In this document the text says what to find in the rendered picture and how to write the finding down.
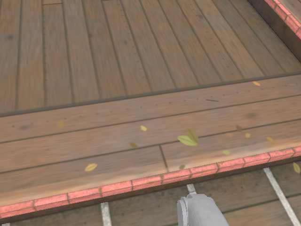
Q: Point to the robot right thigh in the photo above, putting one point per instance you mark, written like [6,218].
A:
[199,210]

